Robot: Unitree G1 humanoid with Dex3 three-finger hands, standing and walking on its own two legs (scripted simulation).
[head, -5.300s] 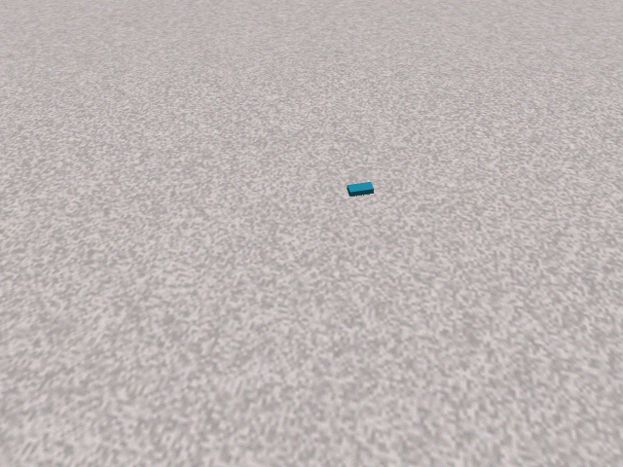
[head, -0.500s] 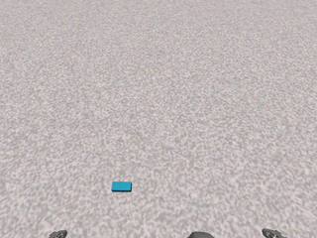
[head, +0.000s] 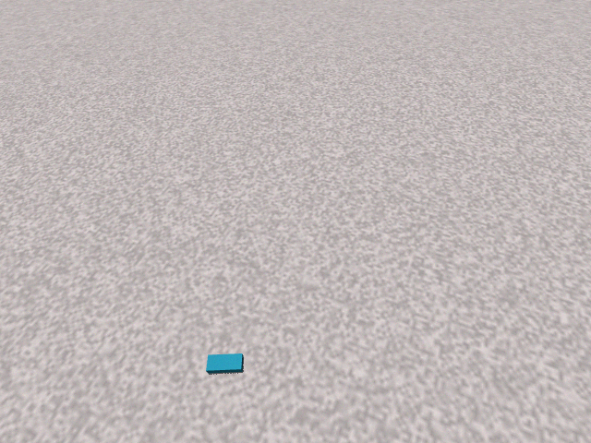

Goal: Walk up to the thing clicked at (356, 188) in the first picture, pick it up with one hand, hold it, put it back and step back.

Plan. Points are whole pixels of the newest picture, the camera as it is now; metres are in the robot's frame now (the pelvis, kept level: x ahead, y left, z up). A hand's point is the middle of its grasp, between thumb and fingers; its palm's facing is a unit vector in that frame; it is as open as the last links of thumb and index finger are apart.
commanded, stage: walk up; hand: left
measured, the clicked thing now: (225, 363) +0.48 +0.27 -0.76
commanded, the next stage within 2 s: none
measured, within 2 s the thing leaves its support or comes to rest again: neither
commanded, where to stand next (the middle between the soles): +0.10 +0.01 m, yaw +0 degrees
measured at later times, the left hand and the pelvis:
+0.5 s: hand out of the picture +0.12 +0.25 -0.15, palm faces -0.03 -0.95 -0.32, open 7.4 cm; pelvis +0.02 +0.01 +0.00, yaw -1 degrees
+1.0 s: hand out of the picture +0.14 +0.25 -0.14, palm faces -0.06 -0.92 -0.39, open 7.4 cm; pelvis +0.08 -0.01 +0.00, yaw -3 degrees
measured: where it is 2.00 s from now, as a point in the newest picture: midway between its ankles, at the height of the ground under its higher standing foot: outside the picture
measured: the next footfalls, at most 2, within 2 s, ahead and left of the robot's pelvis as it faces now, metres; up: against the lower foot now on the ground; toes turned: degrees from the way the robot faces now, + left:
left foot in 1.20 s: +0.22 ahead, +0.13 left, +0.00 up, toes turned -2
right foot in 1.56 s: +0.01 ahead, -0.13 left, +0.00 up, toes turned -2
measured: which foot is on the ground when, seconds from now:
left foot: down 0.00-0.88, up 0.90-1.00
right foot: down 0.00-1.00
